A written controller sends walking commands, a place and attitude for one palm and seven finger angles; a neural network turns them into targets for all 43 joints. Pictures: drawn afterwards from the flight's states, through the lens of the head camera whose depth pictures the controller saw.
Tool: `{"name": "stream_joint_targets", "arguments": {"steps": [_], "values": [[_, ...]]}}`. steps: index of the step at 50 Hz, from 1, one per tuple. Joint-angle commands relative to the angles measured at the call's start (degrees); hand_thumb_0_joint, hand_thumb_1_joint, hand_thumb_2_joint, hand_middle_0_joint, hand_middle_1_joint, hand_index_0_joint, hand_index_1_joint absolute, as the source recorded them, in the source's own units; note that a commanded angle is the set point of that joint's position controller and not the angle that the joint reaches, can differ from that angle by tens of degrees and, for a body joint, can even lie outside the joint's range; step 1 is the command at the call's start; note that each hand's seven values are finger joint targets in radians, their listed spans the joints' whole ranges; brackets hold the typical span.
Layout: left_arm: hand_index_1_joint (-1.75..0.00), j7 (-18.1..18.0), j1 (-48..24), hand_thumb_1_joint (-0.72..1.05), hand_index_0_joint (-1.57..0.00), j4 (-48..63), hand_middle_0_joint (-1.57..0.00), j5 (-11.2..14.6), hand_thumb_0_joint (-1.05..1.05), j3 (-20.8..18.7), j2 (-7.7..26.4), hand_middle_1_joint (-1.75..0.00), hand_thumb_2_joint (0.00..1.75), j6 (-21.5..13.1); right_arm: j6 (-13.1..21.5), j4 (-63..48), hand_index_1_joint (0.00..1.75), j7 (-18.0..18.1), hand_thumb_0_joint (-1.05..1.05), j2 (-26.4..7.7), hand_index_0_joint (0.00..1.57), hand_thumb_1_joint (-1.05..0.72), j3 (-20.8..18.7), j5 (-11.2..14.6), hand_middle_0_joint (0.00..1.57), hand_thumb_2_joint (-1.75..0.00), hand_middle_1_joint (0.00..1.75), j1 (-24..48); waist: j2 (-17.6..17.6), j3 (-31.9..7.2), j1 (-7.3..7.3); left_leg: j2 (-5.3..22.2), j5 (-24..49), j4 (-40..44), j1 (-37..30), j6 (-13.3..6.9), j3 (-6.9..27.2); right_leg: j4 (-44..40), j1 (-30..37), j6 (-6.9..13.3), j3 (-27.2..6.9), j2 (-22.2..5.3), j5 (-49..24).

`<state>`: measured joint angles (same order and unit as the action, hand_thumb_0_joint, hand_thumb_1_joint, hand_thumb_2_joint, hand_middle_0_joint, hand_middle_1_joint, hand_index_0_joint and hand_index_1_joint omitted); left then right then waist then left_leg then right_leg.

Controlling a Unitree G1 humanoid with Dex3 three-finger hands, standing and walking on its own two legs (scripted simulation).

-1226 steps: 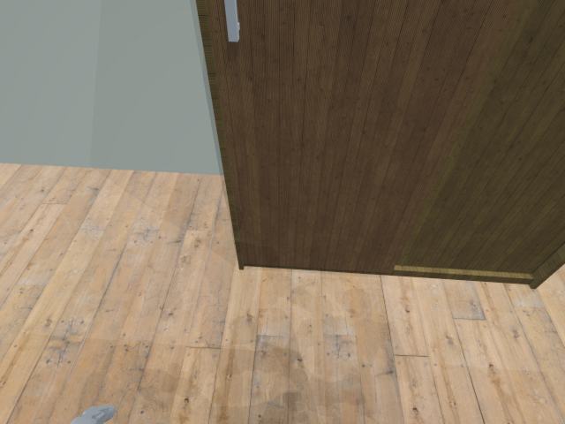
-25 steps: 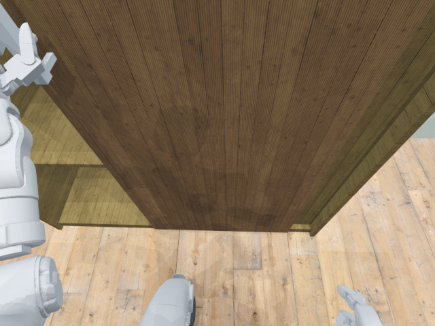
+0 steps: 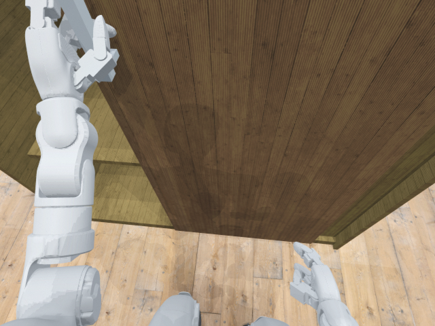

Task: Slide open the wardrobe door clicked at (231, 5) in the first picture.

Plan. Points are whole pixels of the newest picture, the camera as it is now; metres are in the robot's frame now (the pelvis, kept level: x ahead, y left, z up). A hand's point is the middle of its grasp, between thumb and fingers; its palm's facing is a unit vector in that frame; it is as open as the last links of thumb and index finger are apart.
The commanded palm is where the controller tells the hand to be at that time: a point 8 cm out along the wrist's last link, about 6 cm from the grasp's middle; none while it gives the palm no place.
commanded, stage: stop walking and hold the door there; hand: left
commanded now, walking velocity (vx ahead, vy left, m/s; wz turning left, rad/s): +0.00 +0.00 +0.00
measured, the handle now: (84, 8) +0.45 +0.21 +0.29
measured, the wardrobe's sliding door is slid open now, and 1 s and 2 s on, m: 0.47 0.47 0.47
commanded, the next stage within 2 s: loosen the grip on the handle in 0.38 s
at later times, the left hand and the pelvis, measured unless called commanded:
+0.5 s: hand (105, 54) +0.40 +0.18 +0.25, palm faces +0.21 -0.97 -0.10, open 7.0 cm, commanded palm +0.37 +0.23 +0.24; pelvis +0.00 +0.02 +0.01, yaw -1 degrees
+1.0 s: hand (94, 52) +0.40 +0.19 +0.26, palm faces +0.26 -0.96 -0.08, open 14.7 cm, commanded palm +0.37 +0.24 +0.24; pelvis -0.04 +0.01 +0.01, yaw -1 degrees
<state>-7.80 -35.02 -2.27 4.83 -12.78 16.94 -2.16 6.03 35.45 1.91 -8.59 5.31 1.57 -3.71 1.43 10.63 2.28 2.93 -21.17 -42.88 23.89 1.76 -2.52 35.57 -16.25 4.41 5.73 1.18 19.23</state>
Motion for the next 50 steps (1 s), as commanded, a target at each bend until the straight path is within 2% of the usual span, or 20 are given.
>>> {"name": "stream_joint_targets", "arguments": {"steps": [1, 3, 4, 7, 11, 14, 18, 23, 24, 25, 26, 27, 30, 33, 34, 36, 43, 44, 46, 50], "values": [[-1.40, 1.7, -14.9, 0.90, -0.45, 14.2, -0.45, -1.6, 0.00, 2.9, 8.1, -1.40, 0.90, -5.4, 2.1, -7.0, 0.30, 2.6, 0.00, -7.4, 0.20, -0.90, -3.4, -0.1, 0.20, -0.90, 0.30, -0.3, -8.8, -28.7, -1.29, -1.2, -0.2, 7.7, -2.3, -0.7, 0.2, -2.9, 22.4, 1.5, -12.5, -16.3, -56.9], [-1.40, 2.0, -15.6, 0.90, -0.45, 17.1, -0.45, -1.6, 0.00, 6.4, 5.4, -1.40, 0.90, -6.1, 1.2, -7.2, 0.30, 2.7, 0.00, -8.0, 0.20, -0.90, -4.0, -0.1, 0.20, -0.90, 0.30, -0.7, -6.7, -31.6, -1.63, 1.2, 20.3, 16.1, -13.8, -1.8, 0.0, -0.8, 17.9, -2.0, -9.3, -13.1, -50.7], [-1.40, 2.3, -15.0, 0.90, -0.45, 17.8, -0.45, -1.3, 0.00, 9.0, 3.6, -1.40, 0.90, -6.1, 0.7, -7.5, 0.30, 2.7, 0.00, -9.1, 0.20, -0.90, -4.6, 0.5, 0.20, -0.90, 0.30, 0.0, -2.7, -31.9, -1.79, 6.2, 40.3, 15.9, -21.6, -3.6, 2.8, -0.2, 12.0, -4.6, -6.7, -10.5, -41.9], [-1.40, 3.3, -14.8, 0.90, -0.45, 17.2, -0.45, -1.9, 0.00, 13.4, -1.2, -1.40, 0.90, -6.6, -0.3, -7.9, 0.30, 1.3, 0.00, -10.0, 0.20, -0.90, -5.0, 0.2, 0.20, -0.90, 0.30, -0.4, 8.0, -31.3, -2.88, 13.0, 58.5, 14.1, -28.7, -6.4, 9.0, -1.1, 2.3, -5.3, -4.8, -4.5, -11.9], [-1.40, 3.4, -15.9, 0.90, -0.45, 16.5, -0.45, -2.7, 0.00, 13.0, -0.5, -1.40, 0.90, -7.1, -0.9, -7.7, 0.30, 0.6, 0.00, -10.7, 0.20, -0.90, -5.7, -0.5, 0.20, -0.90, 0.30, -0.6, 9.8, -28.8, -2.82, 13.4, 56.5, 15.4, -30.2, -6.1, 8.1, -2.4, -0.3, -4.3, -4.0, -3.1, -1.1], [-1.40, 3.3, -14.5, 0.90, -0.45, 15.3, -0.45, -2.6, 0.00, 11.8, 1.1, -1.40, 0.90, -7.1, -1.3, -8.0, 0.30, 1.0, 0.00, -11.3, 0.20, -0.90, -6.0, -0.3, 0.20, -0.90, 0.30, -0.9, 6.1, -28.5, -2.73, 10.8, 46.3, 14.0, -24.8, -4.3, 4.9, -7.4, 6.3, -4.2, -4.0, -4.2, -14.8], [-1.40, 2.8, -13.8, 0.90, -0.45, 12.8, -0.45, -2.0, 0.00, 10.6, 2.1, -1.40, 0.90, -6.6, -1.9, -7.8, 0.30, 1.8, 0.00, -10.0, 0.20, -0.90, -5.7, 0.3, 0.20, -0.90, 0.30, -1.6, -3.3, -31.9, -3.01, 5.7, 31.2, 9.4, -17.7, -1.0, 0.8, -6.8, 13.1, -2.3, -9.4, -11.2, -41.2], [-1.40, 2.5, -13.9, 0.90, -0.45, 9.1, -0.45, -1.8, 0.00, 9.4, 3.0, -1.40, 0.90, -6.1, -2.8, -6.9, 0.30, 2.7, 0.00, -9.9, 0.20, -0.90, -5.2, -0.1, 0.20, -0.90, 0.30, -1.2, -2.8, -31.0, -2.79, 6.6, 31.9, 12.1, -18.7, -2.0, 1.8, -6.3, 10.2, -3.8, -7.5, -9.7, -36.5], [-1.40, -0.9, -63.5, 0.90, -0.45, 5.4, -0.45, -6.6, 0.00, -23.0, 47.0, -1.40, 0.90, -8.8, 0.4, -6.4, 0.30, 3.0, 0.00, -7.8, 0.20, -0.90, -2.7, 2.5, 0.20, -0.90, 0.30, -5.5, 5.2, -22.4, -1.21, 3.1, 19.9, 20.6, -18.3, -4.4, 2.4, -10.9, 5.2, -6.7, -9.8, -5.2, -0.3], [-1.40, 2.4, -46.1, 0.78, -0.45, -19.2, -0.45, -7.6, 0.00, -5.9, 18.1, -1.40, 0.84, -0.4, 2.9, -0.5, 0.30, 2.3, 0.00, -9.2, 0.20, -0.90, -9.9, -3.0, 0.20, -0.90, 0.30, -8.7, -6.1, -32.5, -5.42, -1.8, 31.1, 16.0, -16.8, -1.7, -1.2, -7.9, 5.5, -1.1, -5.2, -0.8, -25.1], [-1.40, 3.5, -33.5, 0.66, -0.45, -15.9, -0.45, -1.1, 0.00, -2.6, 7.3, -1.40, 0.78, 0.2, 3.3, -1.6, 0.30, 1.4, 0.00, -11.5, 0.20, -0.90, -10.0, -0.7, 0.20, -0.90, 0.30, -14.1, -9.5, -38.3, -5.42, -0.8, 42.7, 13.7, -20.1, -0.6, 0.0, -6.3, 8.5, -2.2, -2.7, 0.3, -34.0], [-1.40, 4.5, -32.4, 0.54, -0.45, -9.6, -0.45, 1.6, 0.00, -7.8, 11.5, -1.40, 0.73, -1.2, 3.9, -1.5, 0.30, 1.1, 0.00, -13.3, 0.20, -0.90, -10.1, -1.1, 0.20, -0.90, 0.30, -12.1, -10.2, -39.8, -4.02, -0.3, 41.7, 13.3, -23.4, -1.1, 0.4, -6.5, 8.3, -3.1, -3.2, 0.4, -34.4], [-1.40, 4.1, -29.2, 0.17, -0.45, -9.2, -0.45, 1.6, 0.00, -0.2, 4.9, -1.40, 0.55, -3.3, 3.2, -1.4, 0.30, -0.1, 0.00, -11.6, 0.20, -0.90, -8.0, -1.0, 0.20, -0.90, 0.30, -8.8, 1.6, -29.1, -3.90, -1.4, 29.9, 14.2, -20.0, -1.7, 0.3, -8.7, 3.3, -2.6, -3.3, 0.2, -24.1], [-1.40, 0.4, -27.8, -0.19, -0.45, -12.0, -0.45, -2.7, 0.00, 3.1, 4.7, -1.40, 0.37, -6.2, 3.0, -1.6, 0.30, -1.2, 0.00, -11.8, 0.20, -0.90, -7.6, -1.0, 0.20, -0.90, 0.30, -8.0, 1.6, -21.3, -4.92, -1.6, 13.5, 15.7, -13.9, -2.5, 1.0, -10.1, -2.7, -2.7, -3.6, 0.1, -8.9], [-1.40, -0.5, -27.4, -0.31, -0.45, -12.8, -0.45, -3.6, 0.00, -0.1, 8.4, -1.40, 0.32, -7.0, 2.8, -1.9, 0.30, -1.0, 0.00, -12.5, 0.20, -0.90, -8.0, -1.1, 0.20, -0.90, 0.30, -8.0, 0.0, -21.9, -4.47, -1.6, 12.1, 15.9, -13.3, -2.7, 1.2, -10.2, -1.8, -2.5, -3.8, 0.0, -7.8], [-1.37, -0.3, -29.2, -0.55, -0.42, -10.8, -0.42, -4.0, 0.00, 2.7, 7.3, -1.37, 0.20, -8.9, 2.8, -2.9, 0.30, -1.2, 0.00, -12.4, 0.20, -0.90, -8.2, -1.1, 0.20, -0.90, 0.30, -8.0, -1.6, -24.8, -4.87, -1.8, 8.1, 16.0, -12.7, -3.3, 0.9, -10.2, -1.8, -2.9, -4.7, -0.2, -3.9], [-1.25, 0.6, -32.5, -0.55, -0.33, -15.5, -0.33, -3.2, 0.00, 2.3, 10.5, -1.25, 0.20, -11.5, 2.4, -1.4, 0.30, -0.7, 0.00, -13.4, 0.20, -0.90, -8.9, -0.3, 0.20, -0.90, 0.30, -9.5, -1.9, -22.8, -5.68, -2.4, 0.9, 16.3, -9.2, -3.8, 0.3, -13.4, -2.3, -3.1, -7.6, -1.1, 4.9], [-1.23, -0.1, -35.9, -0.55, -0.32, -13.4, -0.32, -3.5, 0.00, -4.7, 19.6, -1.23, 0.20, -12.1, 2.3, -0.8, 0.30, -0.2, 0.00, -14.3, 0.20, -0.90, -9.2, -0.4, 0.20, -0.90, 0.30, -9.6, -1.2, -25.5, -4.74, -2.4, 1.7, 16.5, -9.8, -3.9, 0.2, -13.7, 0.0, -3.1, -8.2, -1.2, 4.7], [-1.20, 0.1, -37.8, -0.55, -0.29, -13.9, -0.29, -3.5, 0.00, 0.3, 14.3, -1.20, 0.20, -11.8, 2.1, -0.4, 0.30, -0.1, 0.00, -13.2, 0.20, -0.90, -9.3, -0.2, 0.20, -0.90, 0.30, -9.8, -0.6, -25.9, -5.61, -2.3, 2.7, 17.0, -10.1, -4.1, -0.3, -14.3, 1.1, -3.2, -8.7, -1.3, 3.8], [-1.15, 0.4, -33.4, -0.55, -0.25, -13.5, -0.25, -1.7, 0.00, 0.1, 12.4, -1.15, 0.20, -12.0, 2.3, 0.6, 0.30, 0.1, 0.00, -13.7, 0.20, -0.90, -9.3, 0.0, 0.20, -0.90, 0.30, -10.3, 0.3, -25.0, -4.88, -2.2, 4.6, 18.2, -12.0, -3.9, 0.3, -14.7, 1.9, -2.8, -7.6, -1.1, 0.5]]}}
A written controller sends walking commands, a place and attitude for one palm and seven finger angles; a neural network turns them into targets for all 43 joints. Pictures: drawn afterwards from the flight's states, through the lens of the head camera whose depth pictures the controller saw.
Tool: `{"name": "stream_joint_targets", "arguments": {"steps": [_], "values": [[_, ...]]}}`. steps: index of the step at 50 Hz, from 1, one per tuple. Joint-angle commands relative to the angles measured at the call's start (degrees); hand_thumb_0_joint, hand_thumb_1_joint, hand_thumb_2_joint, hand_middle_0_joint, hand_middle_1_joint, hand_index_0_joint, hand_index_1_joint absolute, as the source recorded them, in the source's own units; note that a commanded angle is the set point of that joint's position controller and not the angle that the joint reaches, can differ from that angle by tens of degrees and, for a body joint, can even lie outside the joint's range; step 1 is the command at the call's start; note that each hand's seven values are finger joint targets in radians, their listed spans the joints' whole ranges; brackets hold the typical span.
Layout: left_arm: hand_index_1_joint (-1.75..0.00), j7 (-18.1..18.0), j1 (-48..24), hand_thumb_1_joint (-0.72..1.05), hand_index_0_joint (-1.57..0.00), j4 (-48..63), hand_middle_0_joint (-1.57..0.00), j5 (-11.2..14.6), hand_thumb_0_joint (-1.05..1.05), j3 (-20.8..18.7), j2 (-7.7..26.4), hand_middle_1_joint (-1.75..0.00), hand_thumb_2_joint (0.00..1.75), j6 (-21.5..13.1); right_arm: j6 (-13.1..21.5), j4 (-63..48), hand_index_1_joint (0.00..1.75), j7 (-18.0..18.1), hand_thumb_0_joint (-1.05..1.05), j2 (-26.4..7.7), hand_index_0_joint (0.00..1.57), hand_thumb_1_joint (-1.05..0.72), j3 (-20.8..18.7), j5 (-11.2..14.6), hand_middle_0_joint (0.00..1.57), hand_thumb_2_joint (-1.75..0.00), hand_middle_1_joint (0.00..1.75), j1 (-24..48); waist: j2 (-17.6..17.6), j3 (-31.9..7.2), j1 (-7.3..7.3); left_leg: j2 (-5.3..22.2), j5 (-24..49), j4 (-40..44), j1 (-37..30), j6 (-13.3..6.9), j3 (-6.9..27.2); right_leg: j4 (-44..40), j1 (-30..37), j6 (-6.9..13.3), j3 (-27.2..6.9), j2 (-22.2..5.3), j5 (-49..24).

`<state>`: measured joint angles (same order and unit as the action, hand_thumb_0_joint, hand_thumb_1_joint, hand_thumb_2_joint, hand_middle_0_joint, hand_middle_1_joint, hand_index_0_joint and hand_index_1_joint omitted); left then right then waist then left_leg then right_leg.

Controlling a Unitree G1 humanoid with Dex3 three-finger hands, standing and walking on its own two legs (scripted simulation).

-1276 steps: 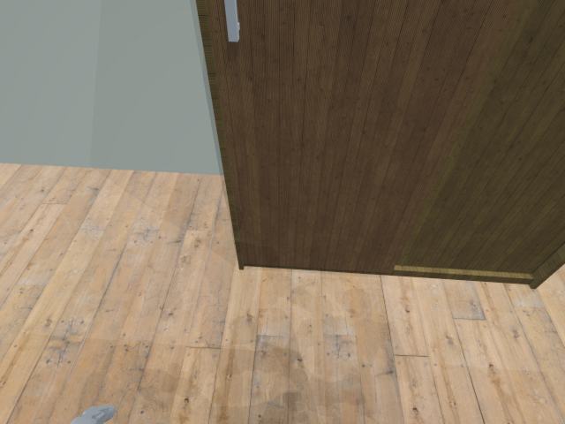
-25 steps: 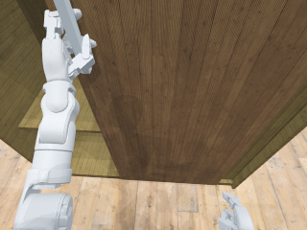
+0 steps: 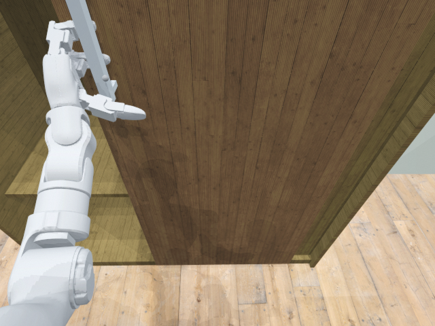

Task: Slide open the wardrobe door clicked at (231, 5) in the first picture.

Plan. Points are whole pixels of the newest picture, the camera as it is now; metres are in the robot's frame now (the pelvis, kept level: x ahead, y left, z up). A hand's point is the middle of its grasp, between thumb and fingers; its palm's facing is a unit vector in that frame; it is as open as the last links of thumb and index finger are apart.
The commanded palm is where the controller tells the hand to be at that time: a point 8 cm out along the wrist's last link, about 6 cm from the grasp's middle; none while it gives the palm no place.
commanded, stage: loosen the grip on the handle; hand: left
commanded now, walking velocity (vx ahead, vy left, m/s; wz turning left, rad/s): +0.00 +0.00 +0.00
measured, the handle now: (96, 47) +0.48 +0.20 +0.28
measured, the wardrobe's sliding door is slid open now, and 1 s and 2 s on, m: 0.47 0.47 0.47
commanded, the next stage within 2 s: slip the hand off the handle in 0.06 s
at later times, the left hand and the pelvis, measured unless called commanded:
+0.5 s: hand (96, 74) +0.44 +0.20 +0.26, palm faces +0.24 -0.97 -0.05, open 14.8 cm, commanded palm +0.41 +0.28 +0.24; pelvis +0.03 +0.01 +0.01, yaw +0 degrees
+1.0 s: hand (59, 88) +0.41 +0.25 +0.25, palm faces +0.29 -0.96 -0.07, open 14.7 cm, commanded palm +0.37 +0.30 +0.24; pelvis +0.03 +0.00 +0.00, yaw +0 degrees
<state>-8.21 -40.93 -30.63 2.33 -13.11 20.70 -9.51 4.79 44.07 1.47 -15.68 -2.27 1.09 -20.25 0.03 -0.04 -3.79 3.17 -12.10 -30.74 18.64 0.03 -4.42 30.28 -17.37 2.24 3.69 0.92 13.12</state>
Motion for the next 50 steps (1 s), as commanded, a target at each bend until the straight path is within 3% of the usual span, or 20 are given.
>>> {"name": "stream_joint_targets", "arguments": {"steps": [1, 5, 8, 9, 11, 14, 16, 18, 19, 21, 23, 27, 29, 32, 34, 40, 42, 43, 46, 50], "values": [[-1.15, 0.4, -26.3, -0.55, -0.25, 15.4, -0.25, 0.9, 0.00, -0.6, 9.2, -1.15, 0.20, -4.7, 3.5, -7.7, 0.30, 0.6, 0.00, -6.5, 0.20, -0.90, -1.9, 0.3, 0.20, -0.90, 0.30, 5.9, 0.3, -14.9, 1.39, -2.2, -2.4, 6.1, -7.5, -2.3, 2.2, -9.3, 3.9, -0.6, -5.2, -0.6, 4.6], [-1.15, 0.1, -23.6, -0.55, -0.25, 15.9, -0.25, 1.3, 0.00, -0.5, 8.2, -1.15, 0.20, -4.1, 3.3, -7.3, 0.30, 0.9, 0.00, -6.7, 0.20, -0.90, -1.5, 0.3, 0.20, -0.90, 0.30, 6.1, -1.4, -12.9, 1.37, -2.0, 0.2, 6.8, -8.1, -2.3, 2.4, -9.3, 4.2, -0.9, -4.4, -0.5, 1.3], [-1.15, -0.1, -24.7, -0.55, -0.25, 18.1, -0.25, 1.5, 0.00, -0.5, 8.1, -1.15, 0.20, -3.4, 3.0, -7.2, 0.30, 1.1, 0.00, -6.4, 0.20, -0.90, -1.3, 0.2, 0.20, -0.90, 0.30, 6.4, 0.1, -14.0, 1.39, -1.8, 2.2, 6.9, -9.9, -2.2, 2.5, -9.0, 4.5, -0.9, -4.0, -0.4, -0.9], [-1.15, -0.6, -22.9, -0.55, -0.25, 17.3, -0.25, 1.1, 0.00, -3.9, 11.8, -1.15, 0.20, -2.9, 2.6, -6.8, 0.30, 1.4, 0.00, -6.7, 0.20, -0.90, -1.5, 0.0, 0.20, -0.90, 0.30, 6.3, 0.5, -14.9, 2.11, -1.7, 4.1, 6.9, -10.7, -2.1, 2.6, -8.6, 5.6, -0.7, -3.7, -0.2, -2.7], [-1.15, -0.2, -23.1, -0.55, -0.25, 18.1, -0.25, 1.1, 0.00, -1.5, 8.9, -1.15, 0.20, -2.1, 2.2, -7.2, 0.30, 1.5, 0.00, -6.1, 0.20, -0.90, -1.1, 0.1, 0.20, -0.90, 0.30, 6.5, -0.2, -15.1, 1.61, -1.6, 6.3, 7.1, -11.4, -2.0, 2.5, -8.3, 5.8, -0.9, -3.3, -0.3, -5.2], [-1.15, -0.1, -20.7, -0.55, -0.25, 17.1, -0.25, 1.6, 0.00, -4.6, 11.7, -1.15, 0.20, -1.0, 1.2, -7.4, 0.30, 2.1, 0.00, -6.3, 0.20, -0.90, -0.6, 0.0, 0.20, -0.90, 0.30, 7.2, -0.3, -13.7, 2.42, -1.5, 7.5, 7.3, -11.3, -2.0, 2.5, -8.5, 6.3, -0.9, -3.1, -0.3, -6.5], [-1.15, 0.3, -22.0, -0.55, -0.25, 16.3, -0.25, 2.1, 0.00, -3.8, 10.6, -1.15, 0.20, -0.3, 0.7, -7.7, 0.30, 2.4, 0.00, -6.0, 0.20, -0.90, -0.3, 0.1, 0.20, -0.90, 0.30, 7.4, -1.8, -12.9, 1.72, -1.5, 7.2, 7.4, -10.9, -1.9, 2.6, -8.5, 5.8, -1.1, -2.9, -0.5, -6.5], [-1.15, 0.6, -21.6, -0.55, -0.25, 15.0, -0.25, 2.3, 0.00, -6.3, 13.1, -1.15, 0.20, 0.2, 0.2, -7.6, 0.30, 2.8, 0.00, -6.1, 0.20, -0.90, -0.2, 0.0, 0.20, -0.90, 0.30, 7.4, -2.2, -13.5, 2.21, -1.6, 6.9, 7.2, -10.4, -1.9, 2.6, -8.6, 6.4, -1.1, -3.1, -0.6, -6.3], [-1.15, 0.7, -20.4, -0.55, -0.25, 15.1, -0.25, 2.2, 0.00, -7.9, 14.8, -1.15, 0.20, 0.3, -0.2, -7.9, 0.30, 3.0, 0.00, -6.1, 0.20, -0.90, -0.2, 0.0, 0.20, -0.90, 0.30, 7.7, -0.3, -13.5, 2.96, -1.7, 8.2, 7.2, -10.6, -1.9, 2.3, -8.3, 7.0, -0.9, -3.2, -0.6, -7.6], [-1.15, 1.2, -20.2, -0.55, -0.25, 16.3, -0.25, 2.6, 0.00, -7.4, 13.6, -1.15, 0.20, 0.4, -0.5, -8.4, 0.30, 3.0, 0.00, -5.6, 0.20, -0.90, -0.2, 0.1, 0.20, -0.90, 0.30, 7.4, -0.4, -15.6, 2.84, -1.6, 10.8, 6.7, -11.3, -1.7, 2.2, -7.4, 8.1, -0.9, -3.1, -0.7, -11.0], [-1.15, 1.9, -18.7, -0.55, -0.25, 15.3, -0.25, 3.2, 0.00, -7.8, 13.8, -1.15, 0.20, 0.9, -1.0, -8.7, 0.30, 3.2, 0.00, -5.7, 0.20, -0.90, 0.0, 0.3, 0.20, -0.90, 0.30, 7.6, -1.9, -14.6, 2.82, -1.7, 10.5, 6.6, -10.6, -1.7, 2.1, -7.4, 8.1, -1.0, -3.1, -0.7, -11.4], [-1.15, 2.9, -18.2, -0.55, -0.25, 15.1, -0.25, 3.5, 0.00, -10.8, 17.4, -1.15, 0.20, 0.6, -1.4, -9.0, 0.30, 3.5, 0.00, -5.9, 0.20, -0.90, 0.0, 0.4, 0.20, -0.90, 0.30, 7.4, -1.8, -14.6, 3.18, -1.7, 10.3, 6.4, -9.4, -1.8, 1.7, -7.2, 8.9, -1.2, -3.5, -1.0, -12.1], [-1.15, 3.5, -17.2, -0.55, -0.25, 15.6, -0.25, 3.8, 0.00, -12.6, 19.5, -1.15, 0.20, 0.3, -1.6, -9.3, 0.30, 3.7, 0.00, -6.0, 0.20, -0.90, -0.1, 0.5, 0.20, -0.90, 0.30, 7.5, 0.2, -14.9, 3.51, -1.7, 10.2, 6.3, -9.4, -1.8, 1.5, -7.1, 8.9, -1.2, -3.8, -1.0, -12.1], [-1.15, 5.2, -19.4, -0.55, -0.25, 13.5, -0.25, 4.1, 0.00, -12.3, 20.6, -1.15, 0.20, -0.5, -1.5, -8.7, 0.30, 3.9, 0.00, -6.4, 0.20, -0.90, -0.2, 0.8, 0.20, -0.90, 0.30, 6.7, -1.1, -13.3, 2.00, -1.7, 7.7, 5.8, -7.9, -2.0, 1.4, -7.5, 7.8, -1.6, -4.2, -1.1, -10.4], [-1.15, 6.4, -21.1, -0.55, -0.25, 13.4, -0.25, 4.3, 0.00, -14.0, 23.3, -1.15, 0.20, -1.8, -1.3, -8.5, 0.30, 3.9, 0.00, -6.7, 0.20, -0.90, -0.4, 0.8, 0.20, -0.90, 0.30, 6.1, 0.7, -14.0, 2.06, -1.9, 6.9, 5.6, -7.9, -2.1, 1.5, -7.5, 7.4, -1.5, -4.5, -1.0, -9.4], [-1.15, 10.5, -18.7, -0.55, -0.25, 14.4, -0.25, 5.9, 0.00, -12.3, 21.6, -1.15, 0.20, -4.9, -0.1, -8.7, 0.30, 3.4, 0.00, -7.0, 0.20, -0.90, -1.0, 1.4, 0.20, -0.90, 0.30, 4.5, 3.1, -17.0, 2.01, -2.1, 6.7, 4.4, -8.7, -2.2, 2.0, -6.5, 7.4, -1.3, -5.1, -0.9, -9.7], [-1.15, 11.6, -15.9, -0.55, -0.25, 17.4, -0.25, 6.5, 0.00, -10.1, 18.7, -1.15, 0.20, -5.3, 0.3, -9.5, 0.30, 3.2, 0.00, -6.7, 0.20, -0.90, -1.1, 1.8, 0.20, -0.90, 0.30, 4.7, 3.8, -17.4, 2.33, -2.1, 7.5, 4.4, -9.5, -2.1, 2.4, -6.0, 7.4, -1.1, -4.8, -0.6, -10.4], [-1.15, 11.9, -14.7, -0.55, -0.25, 18.7, -0.25, 7.0, 0.00, -10.4, 18.6, -1.15, 0.20, -5.2, 0.5, -9.7, 0.30, 3.2, 0.00, -6.8, 0.20, -0.90, -1.2, 2.0, 0.20, -0.90, 0.30, 4.8, 4.4, -17.6, 2.46, -2.0, 7.3, 4.2, -10.0, -2.1, 2.4, -6.0, 7.0, -1.1, -4.9, -0.5, -9.9], [-1.15, 12.4, -10.5, -0.55, -0.25, 20.3, -0.25, 8.3, 0.00, -12.3, 19.1, -1.15, 0.20, -4.1, 0.8, -9.7, 0.30, 3.4, 0.00, -7.3, 0.20, -0.90, -1.2, 2.2, 0.20, -0.90, 0.30, 5.2, 1.0, -16.0, 2.97, -2.0, 7.5, 4.6, -8.9, -2.3, 2.5, -5.9, 7.7, -1.4, -4.5, -0.5, -11.1], [-1.15, 11.3, -6.2, -0.55, -0.25, 27.1, -0.25, 9.4, 0.00, -16.1, 20.9, -1.15, 0.20, -2.6, 1.2, -10.6, 0.30, 3.7, 0.00, -6.9, 0.20, -0.90, -0.9, 2.1, 0.20, -0.90, 0.30, 7.4, 2.8, -16.8, 4.69, -2.0, 9.1, 4.8, -9.6, -2.1, 2.2, -5.4, 9.6, -1.4, -4.6, -0.8, -12.7]]}}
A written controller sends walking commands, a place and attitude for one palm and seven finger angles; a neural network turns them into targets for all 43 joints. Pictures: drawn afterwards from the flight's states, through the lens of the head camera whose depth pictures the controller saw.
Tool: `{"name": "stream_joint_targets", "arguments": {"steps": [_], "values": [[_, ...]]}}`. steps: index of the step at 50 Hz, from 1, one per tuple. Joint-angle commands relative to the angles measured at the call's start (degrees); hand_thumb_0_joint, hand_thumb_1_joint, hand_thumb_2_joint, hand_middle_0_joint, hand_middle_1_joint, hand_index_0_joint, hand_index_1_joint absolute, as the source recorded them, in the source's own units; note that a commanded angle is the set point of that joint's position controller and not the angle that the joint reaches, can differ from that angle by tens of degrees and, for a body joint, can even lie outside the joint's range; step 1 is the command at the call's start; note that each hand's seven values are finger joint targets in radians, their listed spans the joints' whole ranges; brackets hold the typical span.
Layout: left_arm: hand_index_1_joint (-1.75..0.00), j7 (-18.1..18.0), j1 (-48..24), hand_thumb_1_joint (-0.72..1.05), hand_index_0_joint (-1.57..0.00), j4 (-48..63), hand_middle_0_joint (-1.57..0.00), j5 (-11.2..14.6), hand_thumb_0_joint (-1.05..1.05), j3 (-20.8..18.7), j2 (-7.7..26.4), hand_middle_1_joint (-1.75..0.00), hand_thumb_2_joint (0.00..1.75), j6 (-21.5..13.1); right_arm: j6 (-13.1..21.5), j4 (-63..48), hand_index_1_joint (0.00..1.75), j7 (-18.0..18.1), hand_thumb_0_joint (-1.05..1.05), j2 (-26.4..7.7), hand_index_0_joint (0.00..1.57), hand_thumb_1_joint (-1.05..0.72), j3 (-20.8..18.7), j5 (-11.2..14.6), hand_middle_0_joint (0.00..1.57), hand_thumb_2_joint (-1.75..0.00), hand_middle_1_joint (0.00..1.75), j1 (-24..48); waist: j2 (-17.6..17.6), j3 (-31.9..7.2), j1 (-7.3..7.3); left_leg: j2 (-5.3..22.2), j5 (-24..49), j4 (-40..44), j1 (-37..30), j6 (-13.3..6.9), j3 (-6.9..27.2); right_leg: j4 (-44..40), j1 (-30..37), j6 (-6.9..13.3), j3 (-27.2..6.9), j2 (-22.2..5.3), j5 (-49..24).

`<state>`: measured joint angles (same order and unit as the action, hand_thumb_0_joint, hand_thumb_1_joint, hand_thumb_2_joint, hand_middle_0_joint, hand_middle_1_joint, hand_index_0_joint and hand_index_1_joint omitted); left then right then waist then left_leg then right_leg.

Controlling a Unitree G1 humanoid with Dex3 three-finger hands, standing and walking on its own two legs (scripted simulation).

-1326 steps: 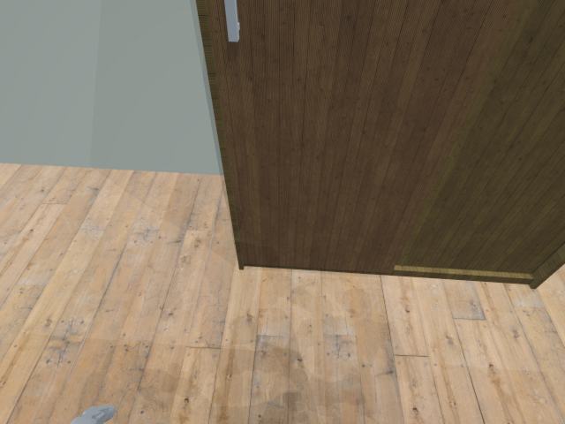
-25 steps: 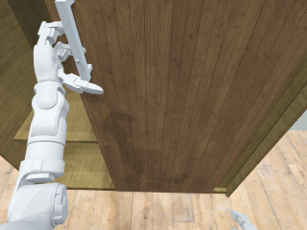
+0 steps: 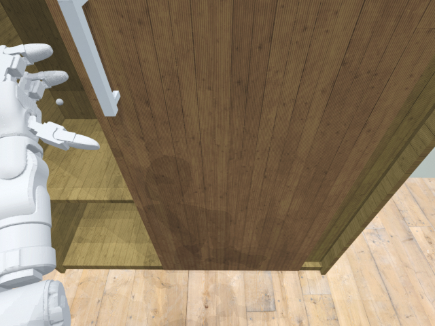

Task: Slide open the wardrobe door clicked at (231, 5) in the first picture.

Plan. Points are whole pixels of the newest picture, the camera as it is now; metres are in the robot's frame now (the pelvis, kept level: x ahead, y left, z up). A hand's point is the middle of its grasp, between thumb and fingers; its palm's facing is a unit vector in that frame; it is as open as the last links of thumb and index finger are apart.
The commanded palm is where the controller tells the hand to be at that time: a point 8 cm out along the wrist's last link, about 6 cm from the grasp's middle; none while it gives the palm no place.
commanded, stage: slip the hand off the handle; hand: left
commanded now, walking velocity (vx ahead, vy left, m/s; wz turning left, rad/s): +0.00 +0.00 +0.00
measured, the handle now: (97, 59) +0.45 +0.20 +0.28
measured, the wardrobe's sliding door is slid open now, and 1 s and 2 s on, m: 0.47 0.47 0.47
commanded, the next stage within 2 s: draw the hand back to the body in 0.44 s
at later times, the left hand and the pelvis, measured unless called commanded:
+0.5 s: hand (26, 145) +0.29 +0.26 +0.24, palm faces +0.33 -0.94 -0.06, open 14.7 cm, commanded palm +0.26 +0.30 +0.23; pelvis +0.00 +0.00 +0.00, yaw +2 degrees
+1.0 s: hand (10, 200) +0.23 +0.26 +0.21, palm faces +0.12 -0.99 -0.05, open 14.7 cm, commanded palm +0.19 +0.30 +0.21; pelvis -0.02 +0.00 +0.00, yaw +2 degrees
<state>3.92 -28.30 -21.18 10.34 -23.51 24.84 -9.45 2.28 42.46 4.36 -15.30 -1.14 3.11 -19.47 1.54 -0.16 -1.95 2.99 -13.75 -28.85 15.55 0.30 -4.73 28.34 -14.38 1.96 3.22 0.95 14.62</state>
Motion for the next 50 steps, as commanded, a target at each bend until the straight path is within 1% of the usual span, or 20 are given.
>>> {"name": "stream_joint_targets", "arguments": {"steps": [1, 6, 9, 12, 15, 18, 22, 25, 28, 29, 30, 32, 33, 36, 38, 39, 42, 44, 48, 50], "values": [[-1.15, -1.2, -16.9, -0.55, -0.25, 18.2, -0.25, 1.6, 0.00, -6.7, 17.0, -1.15, 0.20, -2.4, 3.8, -9.0, 0.30, 0.7, 0.00, -7.2, 0.20, -0.90, -1.9, 0.0, 0.20, -0.90, 0.30, 6.7, 0.3, -16.1, 3.21, -1.7, 11.0, 3.1, -6.2, -2.2, 2.6, -3.3, 7.1, -1.1, -3.8, -0.7, -14.5], [-1.15, -1.8, -12.9, -0.55, -0.25, 24.5, -0.25, 1.3, 0.00, -3.5, 12.9, -1.15, 0.20, -1.0, 4.5, -10.2, 0.30, 0.8, 0.00, -6.4, 0.20, -0.90, -1.1, 0.1, 0.20, -0.90, 0.30, 9.6, 1.9, -13.0, 3.02, -1.5, 10.6, 3.8, -7.6, -2.0, 2.5, -3.8, 5.3, -1.1, -3.0, -0.3, -12.5], [-1.15, -1.5, -11.1, -0.55, -0.25, 26.0, -0.25, 1.6, 0.00, -3.4, 12.5, -1.15, 0.20, 0.1, 4.8, -10.4, 0.30, 1.4, 0.00, -6.5, 0.20, -0.90, -0.8, 0.2, 0.20, -0.90, 0.30, 11.2, 1.3, -11.3, 2.88, -1.4, 8.9, 3.9, -8.5, -2.1, 2.4, -4.8, 4.2, -1.1, -3.0, -0.3, -9.8], [-1.15, -1.0, -9.9, -0.55, -0.25, 28.1, -0.25, 2.3, 0.00, -1.2, 9.6, -1.15, 0.20, 1.0, 5.3, -10.9, 0.30, 1.6, 0.00, -5.9, 0.20, -0.90, -0.3, 0.2, 0.20, -0.90, 0.30, 12.6, 1.3, -10.8, 2.92, -1.5, 8.6, 4.5, -9.4, -1.9, 3.0, -5.1, 4.1, -1.0, -2.6, -0.3, -9.1], [-1.15, -0.6, -7.9, -0.55, -0.25, 30.9, -0.25, 2.7, 0.00, -1.1, 8.9, -1.15, 0.20, 1.5, 5.7, -11.2, 0.30, 1.6, 0.00, -5.8, 0.20, -0.90, 0.1, 0.1, 0.20, -0.90, 0.30, 13.5, 1.5, -11.6, 3.32, -1.6, 10.0, 4.4, -10.5, -1.8, 3.2, -4.9, 4.8, -0.9, -2.4, -0.5, -10.7], [-1.15, -0.1, -5.7, -0.55, -0.25, 32.4, -0.25, 3.2, 0.00, 0.2, 7.2, -1.15, 0.20, 2.4, 5.9, -11.6, 0.30, 1.7, 0.00, -5.5, 0.20, -0.90, 0.5, 0.1, 0.20, -0.90, 0.30, 14.8, 1.2, -10.2, 3.41, -1.8, 9.1, 4.6, -10.6, -1.7, 3.4, -5.3, 4.3, -1.0, -2.2, -0.5, -9.5], [-1.15, -0.3, -2.7, -0.55, -0.25, 36.3, -0.25, 3.7, 0.00, -1.3, 7.6, -1.15, 0.20, 2.7, 6.3, -12.0, 0.30, 1.7, 0.00, -5.2, 0.20, -0.90, 0.8, -0.1, 0.20, -0.90, 0.30, 15.7, 2.0, -11.0, 4.19, -1.9, 10.3, 4.9, -11.7, -1.5, 3.6, -5.4, 5.8, -0.8, -1.9, -0.5, -10.5], [-1.15, -0.3, -4.4, -0.55, -0.25, 36.7, -0.25, 3.7, 0.00, -0.1, 6.7, -1.15, 0.20, 2.8, 6.4, -11.5, 0.30, 1.9, 0.00, -5.1, 0.20, -0.90, 1.2, -0.2, 0.20, -0.90, 0.30, 16.1, 1.4, -9.5, 3.62, -1.9, 10.1, 5.0, -11.5, -1.5, 3.6, -5.7, 5.3, -0.9, -1.9, -0.7, -10.6], [-1.15, -0.2, -3.1, -0.55, -0.25, 35.5, -0.25, 3.8, 0.00, -1.7, 8.0, -1.15, 0.20, 3.1, 6.5, -11.2, 0.30, 2.1, 0.00, -5.1, 0.20, -0.90, 1.3, -0.4, 0.20, -0.90, 0.30, 16.3, 1.3, -8.9, 3.93, -2.0, 9.3, 5.3, -11.0, -1.4, 3.6, -6.1, 5.6, -0.9, -2.0, -0.8, -9.7], [-1.15, 2.8, 3.5, -0.55, -0.25, 27.2, -0.25, 2.9, 0.00, -0.7, 11.4, -1.15, 0.20, 11.5, 5.7, -11.0, 0.30, 2.7, 0.00, -6.6, 0.20, -0.90, 1.3, 0.8, 0.20, -0.90, 0.30, 17.6, 1.4, -8.9, 5.10, -1.9, 7.8, 6.2, -10.3, -2.0, 3.3, -6.5, 7.7, -0.9, -2.5, -1.2, -9.8], [-1.15, 4.7, -1.2, -0.55, -0.25, 34.4, -0.25, 4.2, 0.00, 0.0, 11.0, -1.15, 0.20, 15.2, 5.5, -12.9, 0.30, 3.0, 0.00, -6.2, 0.20, -0.90, 1.6, 1.6, 0.20, -0.90, 0.30, 18.7, 3.7, -9.9, 4.84, -2.2, 8.6, 6.9, -11.4, -2.2, 3.1, -7.4, 8.9, -1.2, -2.5, -1.7, -10.8], [-1.15, 7.0, -1.7, -0.55, -0.25, 38.0, -0.25, 5.3, 0.00, -1.5, 13.1, -1.15, 0.20, 21.3, 5.7, -14.2, 0.30, 3.6, 0.00, -5.9, 0.20, -0.90, 2.2, 1.8, 0.20, -0.90, 0.30, 20.8, 4.6, -12.0, 5.59, -2.4, 11.6, 6.9, -13.3, -2.3, 3.5, -7.4, 11.0, -1.0, -2.2, -1.5, -13.6], [-1.15, 8.4, -0.3, -0.55, -0.25, 38.1, -0.25, 6.4, 0.00, -3.1, 14.6, -1.15, 0.20, 24.1, 5.8, -14.6, 0.30, 3.7, 0.00, -6.2, 0.20, -0.90, 2.4, 1.9, 0.20, -0.90, 0.30, 21.2, 3.4, -12.2, 6.01, -2.5, 12.6, 6.8, -13.6, -2.3, 3.8, -7.4, 11.8, -1.2, -2.3, -1.5, -15.2], [-1.15, 13.8, 1.9, -0.55, -0.25, 40.4, -0.25, 10.4, 0.00, -5.6, 16.2, -1.15, 0.20, 29.1, 6.4, -15.7, 0.30, 3.2, 0.00, -6.9, 0.20, -0.90, 3.0, 2.4, 0.20, -0.90, 0.30, 22.3, 1.0, -13.4, 6.28, -2.5, 15.9, 6.1, -14.9, -2.6, 4.4, -6.7, 13.6, -2.6, -2.5, -1.8, -21.3], [-1.15, 16.7, 3.4, -0.55, -0.25, 39.4, -0.25, 12.5, 0.00, -6.4, 16.0, -1.15, 0.20, 29.9, 6.5, -16.2, 0.30, 2.6, 0.00, -6.9, 0.20, -0.90, 3.3, 2.5, 0.20, -0.90, 0.30, 21.8, -1.2, -11.6, 5.91, -2.7, 14.9, 5.8, -14.3, -2.6, 4.8, -6.9, 12.0, -3.5, -2.8, -1.6, -20.7], [-1.15, 16.6, 4.8, -0.55, -0.25, 40.0, -0.25, 12.8, 0.00, -8.1, 16.8, -1.15, 0.20, 29.5, 6.6, -16.5, 0.30, 2.3, 0.00, -7.0, 0.20, -0.90, 3.0, 2.4, 0.20, -0.90, 0.30, 21.9, -1.0, -11.7, 6.39, -2.6, 15.2, 5.2, -14.3, -2.5, 4.6, -7.0, 11.9, -3.7, -3.4, -1.7, -21.0], [-1.15, 15.3, 10.6, -0.55, -0.25, 37.5, -0.25, 13.2, 0.00, -7.1, 13.5, -1.15, 0.20, 29.0, 6.7, -16.8, 0.30, 1.4, 0.00, -6.9, 0.20, -0.90, 2.8, 2.4, 0.20, -0.90, 0.30, 21.2, -2.6, -7.3, 6.30, -2.5, 11.2, 5.5, -11.4, -2.0, 4.9, -7.5, 8.7, -3.1, -3.3, -1.7, -14.3], [-1.15, 14.5, 11.4, -0.55, -0.25, 35.6, -0.25, 12.6, 0.00, -7.3, 13.6, -1.15, 0.20, 29.6, 6.3, -16.3, 0.30, 1.3, 0.00, -7.5, 0.20, -0.90, 2.4, 2.7, 0.20, -0.90, 0.30, 21.4, -3.5, -4.4, 6.04, -2.1, 8.5, 4.8, -9.9, -2.1, 4.6, -8.8, 6.4, -3.6, -5.0, -2.1, -9.4], [-1.15, 13.8, 7.4, -0.55, -0.25, 41.7, -0.25, 11.2, 0.00, -4.2, 13.0, -1.15, 0.20, 28.7, 7.0, -17.2, 0.30, 1.8, 0.00, -7.0, 0.20, -0.90, 2.7, 2.8, 0.20, -0.90, 0.30, 22.1, 2.1, -3.7, 5.33, -2.4, 4.6, 6.5, -11.1, -2.0, 4.9, -9.8, 4.6, -2.0, -3.7, -1.4, -0.8], [-1.11, 13.3, 6.6, -0.48, -0.25, 44.3, -0.25, 11.0, 0.00, -4.8, 14.0, -1.11, 0.24, 27.3, 7.7, -17.1, 0.30, 2.2, 0.00, -6.9, 0.20, -0.90, 2.8, 2.4, 0.20, -0.90, 0.30, 22.3, 4.0, -3.9, 5.39, -2.3, 3.7, 6.6, -11.7, -1.9, 5.1, -10.3, 4.7, -1.5, -4.2, -1.5, 0.8]]}}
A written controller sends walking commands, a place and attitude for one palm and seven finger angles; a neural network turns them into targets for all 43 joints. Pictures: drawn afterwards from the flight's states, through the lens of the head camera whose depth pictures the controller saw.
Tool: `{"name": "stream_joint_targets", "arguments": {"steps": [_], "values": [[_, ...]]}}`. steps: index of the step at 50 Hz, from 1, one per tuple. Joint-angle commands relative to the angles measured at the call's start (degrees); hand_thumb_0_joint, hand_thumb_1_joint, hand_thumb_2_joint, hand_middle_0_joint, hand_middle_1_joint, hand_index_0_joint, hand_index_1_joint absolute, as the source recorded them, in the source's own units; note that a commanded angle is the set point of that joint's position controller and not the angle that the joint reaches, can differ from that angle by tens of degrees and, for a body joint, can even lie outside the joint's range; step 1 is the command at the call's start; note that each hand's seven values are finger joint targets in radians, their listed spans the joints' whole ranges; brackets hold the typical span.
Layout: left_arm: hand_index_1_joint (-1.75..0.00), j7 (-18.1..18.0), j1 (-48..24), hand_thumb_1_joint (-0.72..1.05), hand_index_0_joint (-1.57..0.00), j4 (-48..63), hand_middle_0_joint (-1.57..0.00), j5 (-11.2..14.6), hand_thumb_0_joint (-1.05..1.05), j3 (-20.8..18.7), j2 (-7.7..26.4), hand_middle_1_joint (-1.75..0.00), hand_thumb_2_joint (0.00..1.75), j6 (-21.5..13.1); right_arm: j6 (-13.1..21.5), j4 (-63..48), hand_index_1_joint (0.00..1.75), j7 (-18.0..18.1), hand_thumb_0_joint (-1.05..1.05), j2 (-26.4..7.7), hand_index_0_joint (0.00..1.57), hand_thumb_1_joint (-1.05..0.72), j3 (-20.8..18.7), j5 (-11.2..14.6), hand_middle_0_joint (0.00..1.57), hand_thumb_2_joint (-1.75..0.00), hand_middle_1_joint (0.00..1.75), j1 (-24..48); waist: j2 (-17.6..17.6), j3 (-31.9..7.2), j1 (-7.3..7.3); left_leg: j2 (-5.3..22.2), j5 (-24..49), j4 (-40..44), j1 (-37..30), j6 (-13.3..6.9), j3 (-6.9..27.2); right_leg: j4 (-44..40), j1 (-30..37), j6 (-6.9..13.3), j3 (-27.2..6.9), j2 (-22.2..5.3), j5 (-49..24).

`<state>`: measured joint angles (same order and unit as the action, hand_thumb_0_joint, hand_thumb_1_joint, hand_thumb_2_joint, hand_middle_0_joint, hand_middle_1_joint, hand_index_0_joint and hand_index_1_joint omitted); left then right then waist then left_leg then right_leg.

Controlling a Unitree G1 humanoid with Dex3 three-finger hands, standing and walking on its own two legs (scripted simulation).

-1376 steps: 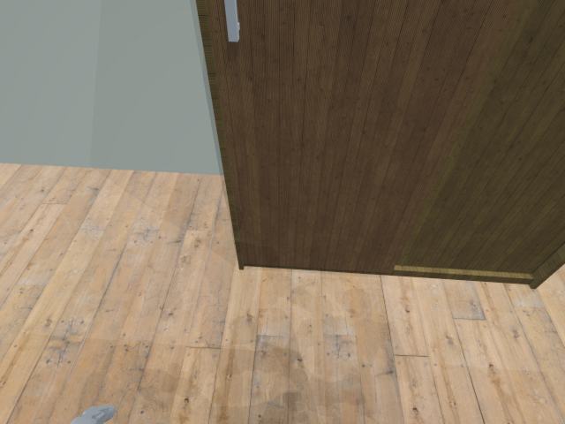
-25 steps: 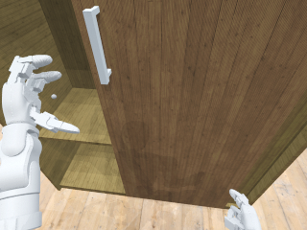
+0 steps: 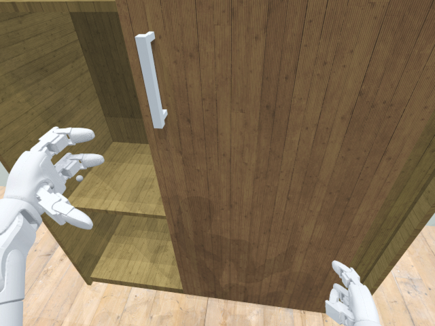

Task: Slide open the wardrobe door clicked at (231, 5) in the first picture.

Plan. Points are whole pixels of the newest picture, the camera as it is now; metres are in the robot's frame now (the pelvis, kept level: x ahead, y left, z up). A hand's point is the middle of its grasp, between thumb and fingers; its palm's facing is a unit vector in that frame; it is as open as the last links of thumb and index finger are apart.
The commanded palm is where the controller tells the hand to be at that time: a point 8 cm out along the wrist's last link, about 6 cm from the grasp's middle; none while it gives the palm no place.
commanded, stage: draw the hand back to the body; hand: left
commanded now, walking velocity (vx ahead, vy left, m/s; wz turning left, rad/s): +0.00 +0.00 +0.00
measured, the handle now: (154, 82) +0.47 +0.18 +0.28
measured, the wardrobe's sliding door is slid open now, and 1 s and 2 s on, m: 0.47 0.47 0.47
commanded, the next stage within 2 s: step back with the hand held close in 1.14 s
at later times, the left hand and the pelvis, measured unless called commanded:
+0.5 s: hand (61, 205) +0.22 +0.27 +0.18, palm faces +0.47 -0.84 -0.28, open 11.5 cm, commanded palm +0.17 +0.31 +0.19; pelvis +0.00 +0.02 +0.01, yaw -1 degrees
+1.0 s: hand (60, 223) +0.20 +0.27 +0.16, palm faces +0.50 -0.80 -0.33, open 7.6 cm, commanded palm +0.16 +0.30 +0.17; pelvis +0.02 +0.00 +0.01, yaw +0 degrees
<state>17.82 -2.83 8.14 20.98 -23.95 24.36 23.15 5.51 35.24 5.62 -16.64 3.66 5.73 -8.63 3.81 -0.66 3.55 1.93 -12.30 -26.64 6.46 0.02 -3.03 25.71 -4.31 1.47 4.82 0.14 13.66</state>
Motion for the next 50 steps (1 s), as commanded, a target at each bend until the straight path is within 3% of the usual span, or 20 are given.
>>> {"name": "stream_joint_targets", "arguments": {"steps": [1, 3, 4, 5, 6, 8, 10, 11, 13, 16, 18, 21, 23, 29, 38, 39, 42, 44, 49, 50], "values": [[-1.09, -0.6, -19.1, -0.44, -0.25, 15.8, -0.25, 0.4, 0.00, -3.7, 13.9, -1.09, 0.25, -6.1, 4.7, -9.7, 0.30, 1.1, 0.00, -5.4, 0.20, -0.90, -1.8, -0.3, 0.20, -0.90, 0.30, 11.3, 2.5, -3.5, -0.27, -1.4, 1.5, 5.0, -2.9, -1.5, 3.5, -7.7, -5.1, -0.8, -5.1, -0.4, 2.5], [-1.04, -0.8, -17.3, -0.37, -0.24, 17.0, -0.24, 0.5, 0.00, -4.3, 14.0, -1.04, 0.29, -7.4, 5.4, -9.7, 0.30, 1.5, 0.00, -5.2, 0.20, -0.90, -1.8, -0.6, 0.20, -0.90, 0.30, 10.9, 2.2, -4.4, -0.07, -1.4, 1.1, 5.8, -3.7, -1.5, 3.7, -7.8, -4.6, -0.7, -4.5, -0.1, 2.5], [-1.02, -13.1, -13.7, -0.33, -0.24, 23.9, -0.24, -8.5, 0.00, -6.9, 17.7, -1.02, 0.31, -15.6, 7.2, -9.5, 0.30, 0.1, 0.00, -3.4, 0.20, -0.90, -2.8, -3.9, 0.20, -0.90, 0.30, 9.3, 2.7, 3.1, 1.09, -1.1, -2.6, 5.4, 1.0, -0.2, 2.7, -11.8, -7.7, -0.4, -5.7, -1.0, 6.2], [-1.00, -17.4, -5.1, -0.30, -0.24, 17.5, -0.24, -9.4, 0.00, -1.8, 8.1, -1.00, 0.32, -18.6, 8.1, -7.1, 0.30, -0.1, 0.00, -3.2, 0.20, -0.90, -2.4, -4.7, 0.20, -0.90, 0.30, 9.2, -0.1, 5.4, -0.43, -1.2, -5.2, 6.2, 1.6, 0.0, 2.3, -11.9, -8.7, -0.3, -4.4, -1.1, 8.3], [-0.98, -20.0, -0.2, -0.26, -0.24, 16.7, -0.24, -10.7, 0.00, -0.7, 6.4, -0.98, 0.34, -20.9, 7.9, -6.3, 0.30, -0.5, 0.00, -3.1, 0.20, -0.90, -2.9, -4.7, 0.20, -0.90, 0.30, 8.1, -3.1, 6.5, -0.45, -0.8, -7.6, 7.1, 1.6, -0.1, 2.3, -12.6, -9.0, -0.5, -4.1, -1.0, 10.4], [-0.94, -22.8, -0.3, -0.19, -0.24, 20.9, -0.24, -12.4, 0.00, -0.3, 6.9, -0.94, 0.37, -25.2, 7.8, -6.0, 0.30, -0.8, 0.00, -3.4, 0.20, -0.90, -3.6, -4.9, 0.20, -0.90, 0.30, 7.7, 0.3, 2.1, -0.49, -0.9, -9.3, 8.4, -0.2, -0.4, 1.7, -11.8, -6.2, -0.5, -4.3, -0.9, 10.2], [-0.89, -24.6, -1.9, -0.12, -0.24, 23.2, -0.24, -13.8, 0.00, -0.6, 8.1, -0.89, 0.41, -28.2, 8.0, -5.5, 0.30, -0.8, 0.00, -3.6, 0.20, -0.90, -4.1, -5.3, 0.20, -0.90, 0.30, 7.4, 1.4, -1.6, -0.45, -0.7, -9.3, 9.5, -1.5, -0.7, 2.0, -10.9, -3.6, -0.3, -4.1, -0.5, 8.3], [-0.87, -25.3, -2.2, -0.08, -0.23, 22.3, -0.23, -14.4, 0.00, 0.3, 7.2, -0.87, 0.43, -29.2, 8.0, -5.1, 0.30, -0.7, 0.00, -3.4, 0.20, -0.90, -4.1, -5.3, 0.20, -0.90, 0.30, 7.5, 2.0, -1.5, -0.62, -0.6, -9.8, 10.2, -1.8, -0.6, 2.2, -10.7, -3.2, -0.2, -4.0, -0.1, 7.9], [-0.83, -26.1, -1.4, -0.01, -0.23, 20.8, -0.23, -15.1, 0.00, 1.5, 5.9, -0.83, 0.46, -30.6, 8.0, -4.5, 0.30, -0.4, 0.00, -3.0, 0.20, -0.90, -4.2, -5.4, 0.20, -0.90, 0.30, 7.3, 2.2, 0.0, -0.79, -0.7, -9.6, 10.9, -1.8, -0.7, 2.2, -11.0, -2.9, -0.2, -3.9, 0.0, 7.2], [-0.77, -26.7, 2.2, 0.10, -0.23, 19.9, -0.23, -15.6, 0.00, 1.0, 5.9, -0.77, 0.51, -31.8, 7.8, -3.7, 0.30, -0.3, 0.00, -3.0, 0.20, -0.90, -4.5, -5.7, 0.20, -0.90, 0.30, 7.6, -0.2, -0.3, -0.35, -0.6, -6.5, 10.8, -2.5, -1.0, 2.0, -11.4, -1.5, -0.2, -3.8, 0.0, 5.6], [-0.73, -26.8, 4.4, 0.17, -0.22, 21.3, -0.22, -15.9, 0.00, 1.2, 5.6, -0.73, 0.55, -32.5, 7.7, -3.5, 0.30, -0.5, 0.00, -2.9, 0.20, -0.90, -4.6, -5.8, 0.20, -0.90, 0.30, 7.7, 1.4, -1.0, -0.09, -0.4, -4.5, 10.9, -3.3, -0.7, 2.4, -10.8, -0.5, -0.1, -3.6, 0.1, 3.4], [-0.66, -26.7, 9.1, 0.28, -0.22, 21.3, -0.22, -15.8, 0.00, 0.5, 5.3, -0.66, 0.60, -32.8, 7.6, -3.4, 0.30, -0.7, 0.00, -3.1, 0.20, -0.90, -4.9, -5.9, 0.20, -0.90, 0.30, 7.6, -0.5, -0.3, 0.24, -0.2, -1.9, 11.1, -2.6, -0.6, 2.8, -10.3, 0.7, 0.0, -3.5, 0.4, 1.2], [-0.62, -26.6, 11.4, 0.36, -0.22, 22.5, -0.22, -15.9, 0.00, 0.0, 5.5, -0.62, 0.64, -33.1, 7.4, -3.6, 0.30, -0.9, 0.00, -3.0, 0.20, -0.90, -5.1, -5.9, 0.20, -0.90, 0.30, 7.3, 0.8, -0.7, 0.43, -0.1, -0.1, 10.9, -2.6, -0.4, 2.8, -9.8, 1.3, 0.1, -3.3, 0.4, -0.4], [-0.49, -26.2, 19.5, 0.57, -0.21, 23.2, -0.21, -15.8, 0.00, -1.3, 5.6, -0.49, 0.74, -32.7, 6.5, -4.1, 0.30, -1.2, 0.00, -3.2, 0.20, -0.90, -5.8, -5.9, 0.20, -0.90, 0.30, 6.6, -0.9, 0.5, 0.61, 0.2, 5.8, 9.7, -2.7, -0.4, 2.0, -9.7, 1.4, -0.1, -3.3, 0.5, -4.3], [-0.30, -26.2, 24.5, 0.90, -0.20, 25.9, -0.20, -15.9, 0.00, -0.8, 4.9, -0.30, 0.90, -32.1, 5.8, -5.2, 0.30, -1.1, 0.00, -2.9, 0.20, -0.90, -6.0, -6.1, 0.20, -0.90, 0.30, 5.7, 0.8, 0.1, 0.34, -0.1, 10.3, 8.0, -3.8, -0.5, 1.1, -9.3, 1.0, -0.3, -3.5, 0.2, -8.1], [-0.30, -26.3, 23.3, 0.90, -0.20, 26.8, -0.20, -16.1, 0.00, -0.7, 5.3, -0.30, 0.90, -32.1, 5.9, -5.0, 0.30, -1.1, 0.00, -3.0, 0.20, -0.90, -6.0, -6.0, 0.20, -0.90, 0.30, 5.6, 1.9, 0.0, 0.12, -0.2, 10.5, 7.8, -4.2, -0.5, 1.1, -9.6, 1.1, -0.2, -3.7, 0.2, -8.5], [-0.30, -26.6, 21.9, 0.90, -0.20, 26.2, -0.20, -16.2, 0.00, -0.3, 5.0, -0.30, 0.90, -31.9, 5.8, -4.9, 0.30, -0.7, 0.00, -2.8, 0.20, -0.90, -5.8, -6.1, 0.20, -0.90, 0.30, 5.6, -0.1, 0.5, -0.09, -0.3, 9.8, 7.7, -4.4, -0.7, 1.1, -9.8, 0.4, -0.4, -3.4, 0.2, -7.9], [-0.30, -26.7, 20.7, 0.90, -0.20, 26.8, -0.20, -16.4, 0.00, -0.4, 5.5, -0.30, 0.90, -31.9, 5.9, -4.8, 0.30, -0.6, 0.00, -2.9, 0.20, -0.90, -5.8, -6.1, 0.20, -0.90, 0.30, 5.9, 1.0, 0.7, -0.11, -0.5, 9.6, 7.6, -4.6, -0.7, 1.2, -10.0, 0.4, -0.3, -3.6, 0.1, -7.7], [-0.30, -26.5, 23.2, 0.90, -0.20, 24.2, -0.20, -16.0, 0.00, -0.9, 5.3, -0.30, 0.90, -31.5, 5.4, -4.8, 0.30, -0.5, 0.00, -2.6, 0.20, -0.90, -5.7, -6.2, 0.20, -0.90, 0.30, 6.1, -2.0, 0.9, 0.32, -0.6, 10.3, 7.4, -4.5, -1.0, 0.7, -10.3, 0.8, -0.5, -3.6, 0.0, -9.3], [-0.30, -26.3, 22.9, 0.90, -0.20, 24.8, -0.20, -16.0, 0.00, -0.2, 4.5, -0.30, 0.90, -31.6, 5.3, -4.9, 0.30, -0.6, 0.00, -2.3, 0.20, -0.90, -5.5, -6.2, 0.20, -0.90, 0.30, 6.1, -0.3, 0.3, 0.21, -0.6, 10.6, 7.5, -4.8, -1.0, 0.7, -10.1, 1.2, -0.5, -3.8, -0.2, -9.8]]}}
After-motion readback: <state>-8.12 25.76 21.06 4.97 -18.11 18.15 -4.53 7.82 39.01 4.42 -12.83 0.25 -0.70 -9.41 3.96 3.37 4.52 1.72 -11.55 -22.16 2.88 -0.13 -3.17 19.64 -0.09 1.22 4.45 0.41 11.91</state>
